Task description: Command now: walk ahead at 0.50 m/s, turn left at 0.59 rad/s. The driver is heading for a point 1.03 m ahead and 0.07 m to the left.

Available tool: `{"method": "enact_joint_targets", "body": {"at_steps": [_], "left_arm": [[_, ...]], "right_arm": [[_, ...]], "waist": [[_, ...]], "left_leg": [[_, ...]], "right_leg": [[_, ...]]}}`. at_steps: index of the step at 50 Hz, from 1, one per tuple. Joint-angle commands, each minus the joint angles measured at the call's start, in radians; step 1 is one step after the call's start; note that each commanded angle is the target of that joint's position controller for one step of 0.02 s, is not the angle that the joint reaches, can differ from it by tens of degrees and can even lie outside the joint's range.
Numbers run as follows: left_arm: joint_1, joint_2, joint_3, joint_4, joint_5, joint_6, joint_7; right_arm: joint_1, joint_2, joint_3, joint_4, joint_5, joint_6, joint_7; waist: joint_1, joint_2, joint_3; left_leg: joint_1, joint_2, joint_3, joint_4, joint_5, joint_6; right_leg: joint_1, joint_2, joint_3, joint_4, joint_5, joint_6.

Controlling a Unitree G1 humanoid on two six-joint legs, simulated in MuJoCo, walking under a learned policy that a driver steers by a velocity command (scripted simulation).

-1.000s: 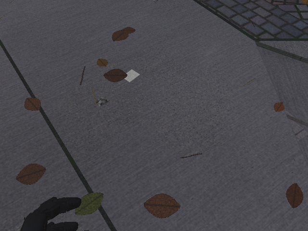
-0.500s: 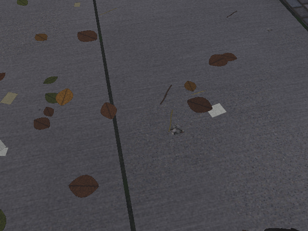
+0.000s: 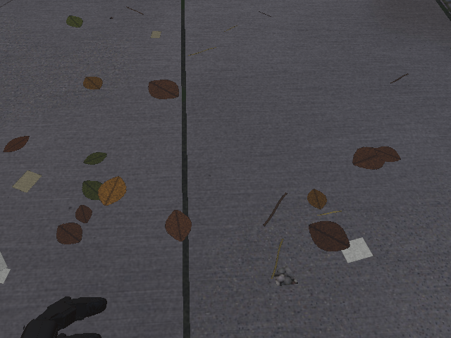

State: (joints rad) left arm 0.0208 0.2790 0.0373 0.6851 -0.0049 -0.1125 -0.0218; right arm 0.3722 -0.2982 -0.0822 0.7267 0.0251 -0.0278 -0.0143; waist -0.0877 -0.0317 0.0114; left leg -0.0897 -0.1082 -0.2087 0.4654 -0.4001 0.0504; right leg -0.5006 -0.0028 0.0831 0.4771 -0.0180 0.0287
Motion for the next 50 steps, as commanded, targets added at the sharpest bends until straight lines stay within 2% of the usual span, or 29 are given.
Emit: {"method": "enact_joint_targets", "body": {"at_steps": [1, 2, 3, 4, 5, 6, 8, 10, 13, 17, 20, 22, 24, 25, 26, 27, 28, 29, 30, 31, 32, 33, 34, 37, 39, 42, 47, 49, 50], "left_arm": [[0.188, 0.186, 0.075, -0.027, 0.015, -0.028, 0.012], [0.316, 0.267, 0.094, -0.013, 0.034, -0.023, 0.019], [0.362, 0.260, 0.096, 0.019, 0.013, -0.009, 0.009], [0.307, 0.169, 0.073, -0.003, 0.003, -0.005, 0.010], [0.260, 0.133, 0.061, -0.009, 0.006, 0.005, 0.015], [0.217, 0.111, 0.051, -0.007, 0.012, 0.010, 0.016], [0.181, 0.086, 0.042, 0.006, 0.019, 0.009, 0.020], [0.186, 0.094, 0.047, 0.024, 0.012, 0.000, 0.020], [0.201, 0.133, 0.061, 0.052, 0.013, -0.004, 0.022], [0.232, 0.154, 0.061, 0.088, 0.003, 0.007, 0.018], [0.288, 0.183, 0.066, 0.123, -0.015, 0.020, 0.015], [0.314, 0.201, 0.070, 0.148, -0.026, 0.031, 0.014], [0.312, 0.223, 0.075, 0.163, -0.034, 0.043, 0.017], [0.300, 0.230, 0.074, 0.169, -0.037, 0.049, 0.020], [0.309, 0.208, 0.063, 0.172, -0.032, 0.051, 0.024], [0.309, 0.151, 0.037, 0.143, 0.003, 0.045, 0.027], [0.419, 0.038, -0.002, 0.125, 0.006, 0.024, 0.012], [0.338, 0.148, 0.026, 0.142, -0.030, 0.009, 0.005], [0.251, 0.172, 0.036, 0.105, -0.055, 0.004, 0.001], [0.220, 0.155, 0.033, 0.103, -0.044, 0.004, 0.007], [0.214, 0.149, 0.037, 0.108, -0.027, 0.010, 0.010], [0.252, 0.136, 0.038, 0.123, -0.025, 0.025, 0.010], [0.281, 0.115, 0.036, 0.132, -0.029, 0.039, 0.011], [0.252, 0.082, 0.034, 0.125, -0.026, 0.066, 0.018], [0.207, 0.074, 0.034, 0.110, -0.021, 0.067, 0.016], [0.130, 0.055, 0.026, 0.087, -0.016, 0.059, -0.002], [-0.014, 0.040, 0.013, 0.013, -0.013, 0.058, -0.031], [-0.029, 0.052, 0.018, -0.015, -0.014, 0.058, -0.044], [-0.013, 0.065, 0.025, -0.023, -0.014, 0.060, -0.048]], "right_arm": [[-0.050, -0.072, -0.011, -0.079, -0.010, -0.012, 0.000], [0.047, -0.006, 0.009, -0.101, -0.005, -0.018, -0.001], [0.101, -0.044, 0.012, -0.116, 0.015, -0.024, -0.001], [0.039, -0.134, -0.011, -0.098, 0.019, -0.020, -0.002], [-0.048, -0.154, -0.018, -0.112, 0.007, -0.013, -0.002], [-0.086, -0.142, -0.019, -0.122, -0.004, -0.009, 0.000], [-0.089, -0.106, -0.020, -0.129, 0.000, 0.000, 0.009], [-0.095, -0.069, -0.012, -0.138, 0.003, 0.009, 0.014], [-0.146, -0.052, -0.004, -0.160, -0.003, 0.012, 0.016], [-0.246, -0.017, 0.015, -0.174, -0.006, -0.007, 0.035], [-0.342, -0.013, 0.023, -0.203, -0.003, -0.017, 0.052], [-0.375, -0.027, 0.021, -0.221, -0.003, -0.019, 0.059], [-0.342, -0.057, 0.008, -0.221, -0.010, -0.020, 0.061], [-0.245, -0.084, -0.009, -0.195, -0.016, -0.020, 0.058], [-0.093, -0.133, -0.037, -0.145, -0.016, -0.017, 0.049], [0.082, -0.215, -0.062, -0.113, -0.019, -0.008, 0.031], [0.067, -0.281, -0.059, -0.114, -0.024, -0.011, 0.029], [0.073, -0.184, -0.038, -0.121, -0.024, -0.019, 0.032], [0.021, -0.152, -0.025, -0.110, -0.026, -0.028, 0.033], [-0.038, -0.124, -0.016, -0.103, -0.023, -0.035, 0.034], [-0.089, -0.093, -0.008, -0.101, -0.027, -0.041, 0.037], [-0.121, -0.069, -0.001, -0.101, -0.036, -0.050, 0.037], [-0.133, -0.070, -0.005, -0.092, -0.038, -0.060, 0.036], [-0.142, -0.075, -0.012, -0.056, -0.042, -0.084, 0.030], [-0.126, -0.081, -0.014, -0.034, -0.046, -0.086, 0.021], [-0.125, -0.099, -0.017, -0.016, -0.042, -0.085, 0.012], [-0.047, -0.130, -0.030, 0.041, -0.021, -0.059, 0.001], [-0.047, -0.146, -0.036, 0.051, -0.013, -0.041, -0.004], [-0.057, -0.160, -0.040, 0.049, -0.012, -0.033, -0.009]], "waist": [[0.163, 0.117, -0.159], [0.159, -0.096, -0.311], [0.143, -0.306, -0.344], [0.165, -0.163, -0.205], [0.169, -0.091, -0.108], [0.149, -0.054, -0.047], [0.111, -0.090, -0.002], [0.105, -0.086, 0.005], [0.110, -0.046, 0.011], [0.143, -0.023, 0.030], [0.171, -0.018, 0.063], [0.166, -0.029, 0.075], [0.124, -0.055, 0.042], [0.058, -0.059, -0.022], [-0.015, -0.044, -0.115], [-0.078, 0.077, -0.252], [0.017, 0.308, -0.383], [-0.045, 0.176, -0.377], [-0.035, 0.162, -0.217], [0.002, 0.106, -0.141], [0.035, 0.106, -0.086], [0.071, 0.114, -0.069], [0.089, 0.135, -0.065], [0.105, 0.095, -0.006], [0.094, 0.084, 0.017], [0.069, 0.080, 0.040], [0.014, 0.061, 0.090], [0.026, 0.077, 0.080], [0.044, 0.096, 0.055]], "left_leg": [[-0.153, 0.155, -0.143, 0.199, 0.305, 0.071], [-0.429, 0.025, -0.006, 0.535, 0.019, -0.002], [-0.660, 0.037, 0.039, 0.752, -0.216, -0.025], [-0.725, 0.096, 0.019, 0.839, -0.129, -0.035], [-0.724, 0.129, 0.061, 0.847, -0.048, -0.039], [-0.692, 0.158, 0.074, 0.810, 0.012, -0.042], [-0.616, 0.204, 0.085, 0.743, 0.073, -0.041], [-0.609, 0.215, 0.106, 0.703, 0.105, -0.049], [-0.652, 0.227, 0.106, 0.590, 0.202, -0.066], [-0.580, 0.202, 0.150, 0.334, 0.373, -0.053], [-0.546, 0.182, 0.195, 0.202, 0.383, -0.035], [-0.539, 0.170, 0.208, 0.146, 0.319, -0.011], [-0.444, 0.131, 0.243, 0.097, 0.241, 0.024], [-0.288, 0.096, 0.272, 0.050, 0.266, 0.049], [-0.045, 0.070, 0.281, 0.030, 0.316, 0.076], [0.279, 0.252, 0.048, 0.076, 0.380, 0.135], [0.505, 0.503, -0.453, -0.057, 0.198, 0.302], [0.464, 0.501, -0.478, -0.120, 0.117, 0.281], [0.340, 0.466, -0.301, -0.135, 0.186, 0.237], [0.207, 0.420, -0.182, -0.156, 0.271, 0.204], [0.100, 0.385, -0.097, -0.189, 0.334, 0.187], [0.030, 0.363, -0.036, -0.234, 0.354, 0.173], [-0.018, 0.369, -0.008, -0.268, 0.378, 0.184], [-0.066, 0.359, 0.115, -0.327, 0.447, 0.175], [-0.042, 0.348, 0.187, -0.336, 0.489, 0.157], [-0.034, 0.321, 0.289, -0.355, 0.483, 0.124], [0.127, 0.373, 0.351, -0.318, 0.545, 0.105], [0.196, 0.391, 0.371, -0.249, 0.704, 0.088], [0.215, 0.391, 0.386, -0.189, 0.873, 0.076]], "right_leg": [[0.430, -0.095, 0.058, -0.020, -0.061, -0.090], [0.786, -0.323, 0.390, -0.046, -0.179, -0.214], [0.862, -0.440, 0.742, -0.153, -0.464, -0.300], [0.751, -0.400, 0.649, -0.190, -0.592, -0.262], [0.629, -0.357, 0.486, -0.193, -0.503, -0.221], [0.516, -0.311, 0.368, -0.212, -0.375, -0.206], [0.392, -0.254, 0.212, -0.261, -0.231, -0.189], [0.366, -0.247, 0.122, -0.298, -0.141, -0.206], [0.397, -0.265, 0.029, -0.323, -0.019, -0.226], [0.408, -0.230, -0.094, -0.331, 0.057, -0.210], [0.453, -0.250, -0.119, -0.330, 0.056, -0.204], [0.518, -0.280, -0.116, -0.305, 0.119, -0.198], [0.565, -0.288, -0.136, -0.213, 0.362, -0.180], [0.553, -0.267, -0.172, -0.090, 0.524, -0.158], [0.467, -0.224, -0.215, 0.095, 0.563, -0.127], [0.219, -0.175, -0.234, 0.418, 0.223, -0.083], [-0.127, 0.009, -0.133, 0.740, -0.558, -0.034], [-0.212, -0.023, 0.015, 0.843, -0.572, -0.044], [-0.277, -0.062, 0.002, 0.843, -0.491, -0.055], [-0.248, -0.106, -0.010, 0.784, -0.401, -0.055], [-0.209, -0.129, -0.009, 0.729, -0.341, -0.048], [-0.147, -0.148, 0.004, 0.711, -0.286, -0.045], [-0.107, -0.149, 0.007, 0.700, -0.263, -0.033], [-0.152, -0.143, 0.028, 0.626, -0.177, -0.008], [-0.199, -0.130, 0.042, 0.527, -0.065, -0.003], [-0.164, -0.111, -0.008, 0.334, 0.099, -0.013], [-0.213, -0.092, -0.075, 0.170, 0.078, -0.055], [-0.204, -0.069, -0.112, 0.143, -0.017, -0.084], [-0.156, -0.039, -0.144, 0.142, -0.071, -0.102]]}}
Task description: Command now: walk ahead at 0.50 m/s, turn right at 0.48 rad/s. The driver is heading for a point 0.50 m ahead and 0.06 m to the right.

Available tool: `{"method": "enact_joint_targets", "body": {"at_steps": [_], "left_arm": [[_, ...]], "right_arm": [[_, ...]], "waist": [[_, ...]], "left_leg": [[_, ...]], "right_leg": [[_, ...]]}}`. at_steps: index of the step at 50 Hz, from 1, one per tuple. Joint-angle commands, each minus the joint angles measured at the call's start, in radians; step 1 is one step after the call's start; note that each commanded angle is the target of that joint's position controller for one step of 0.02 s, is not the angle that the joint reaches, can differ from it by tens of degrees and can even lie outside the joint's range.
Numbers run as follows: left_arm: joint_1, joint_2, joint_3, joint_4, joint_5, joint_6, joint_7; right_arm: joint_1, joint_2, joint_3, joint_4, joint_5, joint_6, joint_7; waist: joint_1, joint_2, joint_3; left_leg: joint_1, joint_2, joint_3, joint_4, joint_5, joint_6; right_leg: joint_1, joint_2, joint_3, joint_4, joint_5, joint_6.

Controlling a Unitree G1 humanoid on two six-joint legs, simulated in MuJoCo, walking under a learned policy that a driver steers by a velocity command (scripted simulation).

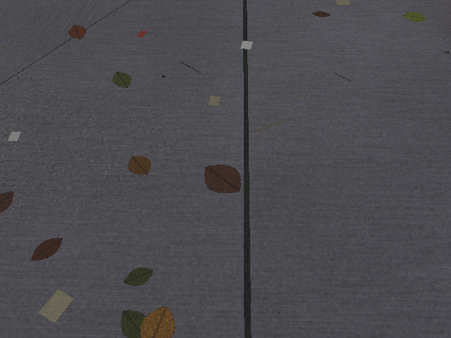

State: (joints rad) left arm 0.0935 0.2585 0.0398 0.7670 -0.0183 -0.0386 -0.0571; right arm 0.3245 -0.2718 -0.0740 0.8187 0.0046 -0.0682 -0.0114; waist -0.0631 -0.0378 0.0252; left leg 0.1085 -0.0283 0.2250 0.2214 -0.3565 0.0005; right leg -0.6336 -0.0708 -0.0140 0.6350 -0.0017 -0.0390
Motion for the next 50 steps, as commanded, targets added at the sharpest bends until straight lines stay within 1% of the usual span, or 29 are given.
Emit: {"method": "enact_joint_targets", "body": {"at_steps": [1, 3, 4, 5, 6, 7, 8, 9, 10, 14, 18, 21, 24, 26, 27, 28, 29, 30, 31, 32, 33, 36, 39, 43, 45, 46, 47, 49, 50], "left_arm": [[-0.046, 0.106, 0.033, -0.105, -0.002, -0.010, -0.014], [0.204, 0.190, 0.082, -0.053, -0.006, -0.005, -0.001], [0.341, 0.285, 0.114, -0.029, -0.007, 0.006, 0.023], [0.286, 0.342, 0.119, -0.058, -0.016, 0.001, 0.025], [0.306, 0.260, 0.093, -0.071, -0.006, -0.008, 0.021], [0.282, 0.211, 0.081, -0.070, 0.001, -0.018, 0.023], [0.221, 0.191, 0.074, -0.075, -0.002, -0.025, 0.022], [0.164, 0.151, 0.062, -0.087, 0.000, -0.027, 0.027], [0.135, 0.149, 0.058, -0.105, 0.013, -0.028, 0.032], [0.137, 0.175, 0.066, -0.108, 0.007, -0.031, 0.053], [0.196, 0.173, 0.062, -0.078, 0.002, -0.025, 0.065], [0.252, 0.179, 0.061, -0.049, 0.000, -0.023, 0.062], [0.274, 0.180, 0.061, -0.029, 0.002, -0.015, 0.065], [0.248, 0.177, 0.061, -0.029, 0.008, -0.004, 0.071], [0.232, 0.159, 0.054, -0.039, 0.010, -0.002, 0.074], [0.246, 0.117, 0.036, -0.068, 0.030, -0.005, 0.076], [0.418, 0.058, 0.016, -0.038, 0.018, -0.014, 0.071], [0.423, 0.140, 0.030, -0.016, 0.005, -0.013, 0.068], [0.312, 0.182, 0.044, -0.035, -0.007, -0.003, 0.071], [0.227, 0.176, 0.043, -0.054, -0.001, 0.009, 0.077], [0.191, 0.159, 0.042, -0.069, 0.012, 0.021, 0.081], [0.248, 0.081, 0.028, -0.049, 0.016, 0.049, 0.088], [0.234, 0.066, 0.019, -0.039, 0.022, 0.055, 0.095], [0.188, 0.084, 0.027, -0.028, 0.028, 0.072, 0.092], [0.140, 0.100, 0.028, -0.046, 0.048, 0.072, 0.094], [0.124, 0.136, 0.032, -0.062, 0.047, 0.069, 0.099], [0.099, 0.183, 0.046, -0.046, 0.033, 0.069, 0.101], [0.097, 0.100, 0.031, -0.035, 0.039, 0.057, 0.092], [0.089, 0.094, 0.029, -0.031, 0.041, 0.049, 0.090]], "right_arm": [[-0.017, -0.202, -0.052, -0.046, 0.011, 0.017, -0.017], [-0.045, -0.210, -0.049, -0.055, 0.015, 0.032, -0.028], [-0.019, -0.165, -0.030, -0.074, -0.008, 0.020, -0.030], [0.051, -0.042, 0.010, -0.120, -0.021, -0.012, -0.011], [-0.046, -0.128, -0.003, -0.128, 0.012, -0.054, 0.009], [-0.128, -0.150, -0.007, -0.156, 0.043, -0.073, 0.017], [-0.145, -0.135, -0.003, -0.159, 0.030, -0.081, 0.012], [-0.151, -0.145, -0.011, -0.150, -0.001, -0.076, 0.003], [-0.130, -0.146, -0.015, -0.150, -0.008, -0.066, 0.004], [-0.143, -0.103, -0.005, -0.159, -0.020, -0.031, 0.003], [-0.276, -0.057, 0.019, -0.178, -0.014, -0.035, 0.016], [-0.347, -0.079, 0.016, -0.197, 0.002, -0.045, 0.030], [-0.358, -0.110, 0.005, -0.209, -0.005, -0.056, 0.040], [-0.269, -0.127, -0.007, -0.186, -0.020, -0.066, 0.039], [-0.175, -0.151, -0.018, -0.162, -0.033, -0.073, 0.037], [-0.055, -0.213, -0.028, -0.152, -0.054, -0.078, 0.034], [0.027, -0.240, -0.038, -0.119, -0.046, -0.059, 0.037], [0.062, -0.176, -0.025, -0.108, -0.009, -0.044, 0.044], [-0.009, -0.144, -0.012, -0.121, -0.002, -0.035, 0.041], [-0.087, -0.109, 0.004, -0.130, -0.010, -0.026, 0.038], [-0.145, -0.083, 0.017, -0.129, -0.016, -0.022, 0.038], [-0.221, -0.072, 0.024, -0.108, -0.031, -0.018, 0.040], [-0.222, -0.109, 0.014, -0.079, -0.024, -0.008, 0.032], [-0.244, -0.106, 0.023, -0.049, -0.013, 0.017, 0.029], [-0.208, -0.065, 0.041, -0.023, -0.017, 0.020, 0.033], [-0.178, -0.057, 0.046, -0.014, -0.030, 0.020, 0.034], [-0.123, -0.060, 0.042, -0.006, -0.027, 0.022, 0.033], [-0.182, -0.078, 0.040, -0.001, -0.022, 0.031, 0.021], [-0.183, -0.065, 0.043, 0.005, -0.021, 0.036, 0.016]], "waist": [[0.047, 0.125, 0.000], [0.189, 0.114, -0.137], [0.229, -0.026, -0.235], [0.116, -0.248, -0.341], [0.190, -0.100, -0.393], [0.191, -0.053, -0.263], [0.137, 0.045, -0.153], [0.104, 0.058, -0.108], [0.071, 0.012, -0.086], [0.051, 0.015, -0.047], [0.121, -0.029, -0.034], [0.156, -0.043, -0.013], [0.146, -0.051, 0.007], [0.091, -0.068, -0.032], [0.042, -0.056, -0.105], [0.009, 0.043, -0.259], [0.032, 0.311, -0.417], [0.006, 0.252, -0.443], [-0.006, 0.162, -0.297], [0.010, 0.091, -0.208], [0.039, 0.083, -0.142], [0.108, 0.163, -0.122], [0.099, 0.168, -0.180], [0.100, 0.143, -0.133], [0.091, 0.107, -0.073], [0.065, 0.052, -0.060], [0.015, -0.052, -0.040], [0.056, -0.029, -0.014], [0.050, -0.039, -0.016]], "left_leg": [[0.030, 0.309, -0.037, 0.139, 1.008, 0.113], [-0.078, 0.257, -0.001, 0.493, 1.090, 0.063], [-0.336, 0.202, 0.000, 0.812, 0.697, 0.016], [-0.767, -0.039, -0.138, 1.176, -0.191, -0.052], [-0.873, 0.004, -0.343, 1.224, -0.198, -0.017], [-0.919, 0.047, -0.335, 1.182, -0.125, 0.009], [-0.890, 0.093, -0.326, 1.073, -0.053, 0.016], [-0.830, 0.124, -0.319, 0.985, -0.013, 0.010], [-0.763, 0.135, -0.324, 0.956, 0.008, -0.002], [-0.720, 0.130, -0.279, 0.747, 0.110, -0.062], [-0.620, 0.088, -0.249, 0.438, 0.431, -0.071], [-0.617, 0.073, -0.259, 0.342, 0.483, -0.051], [-0.645, 0.064, -0.270, 0.275, 0.388, -0.005], [-0.536, 0.030, -0.239, 0.218, 0.375, 0.035], [-0.379, 0.041, -0.233, 0.202, 0.510, 0.065], [-0.092, 0.205, -0.380, 0.291, 0.849, 0.140], [0.235, 0.440, -0.706, 0.294, 0.987, 0.336], [0.222, 0.449, -0.823, 0.231, 0.790, 0.341], [0.105, 0.408, -0.707, 0.205, 0.691, 0.294], [-0.023, 0.354, -0.605, 0.179, 0.677, 0.257], [-0.150, 0.325, -0.545, 0.155, 0.710, 0.243], [-0.345, 0.234, -0.396, 0.103, 0.800, 0.220], [-0.350, 0.234, -0.354, 0.102, 0.817, 0.230], [-0.426, 0.210, -0.358, 0.075, 0.320, 0.189], [-0.482, 0.158, -0.359, 0.076, 0.044, 0.110], [-0.504, 0.115, -0.338, 0.106, -0.048, 0.071], [-0.484, 0.057, -0.284, 0.108, -0.050, 0.044], [-0.404, 0.051, -0.256, 0.158, 0.030, 0.031], [-0.390, 0.054, -0.255, 0.172, 0.076, 0.035]], "right_leg": [[0.048, 0.066, -0.081, -0.006, -0.145, -0.056], [0.406, 0.145, -0.095, -0.077, -0.127, -0.121], [0.712, -0.006, 0.159, -0.096, -0.091, -0.188], [1.017, -0.242, 0.752, -0.239, -0.274, -0.401], [1.043, -0.253, 0.814, -0.333, -0.340, -0.373], [0.943, -0.223, 0.664, -0.339, -0.298, -0.327], [0.778, -0.178, 0.547, -0.343, -0.189, -0.292], [0.662, -0.145, 0.464, -0.358, -0.094, -0.271], [0.567, -0.129, 0.439, -0.376, -0.005, -0.280], [0.417, -0.076, 0.306, -0.416, 0.136, -0.266], [0.371, -0.010, 0.200, -0.411, 0.045, -0.191], [0.434, -0.055, 0.249, -0.392, -0.046, -0.182], [0.552, -0.106, 0.307, -0.311, 0.028, -0.162], [0.598, -0.082, 0.295, -0.187, 0.276, -0.120], [0.578, -0.026, 0.259, -0.060, 0.377, -0.083], [0.427, 0.044, 0.223, 0.178, 0.176, -0.032], [0.128, 0.185, 0.151, 0.542, -0.538, 0.051], [0.047, 0.169, 0.225, 0.652, -0.675, 0.062], [-0.011, 0.128, 0.215, 0.691, -0.616, 0.070], [-0.010, 0.089, 0.169, 0.647, -0.563, 0.079], [0.025, 0.049, 0.153, 0.571, -0.515, 0.084], [0.239, 0.020, 0.095, 0.311, -0.456, 0.104], [0.361, 0.024, 0.072, 0.114, -0.328, 0.111], [0.487, 0.035, 0.049, -0.092, -0.151, 0.080], [0.538, -0.004, 0.099, -0.201, -0.066, 0.046], [0.552, -0.059, 0.147, -0.210, -0.009, 0.022], [0.485, -0.046, 0.141, -0.185, -0.146, -0.003], [0.387, -0.007, 0.123, -0.215, -0.246, 0.019], [0.389, -0.003, 0.120, -0.211, -0.181, 0.031]]}}
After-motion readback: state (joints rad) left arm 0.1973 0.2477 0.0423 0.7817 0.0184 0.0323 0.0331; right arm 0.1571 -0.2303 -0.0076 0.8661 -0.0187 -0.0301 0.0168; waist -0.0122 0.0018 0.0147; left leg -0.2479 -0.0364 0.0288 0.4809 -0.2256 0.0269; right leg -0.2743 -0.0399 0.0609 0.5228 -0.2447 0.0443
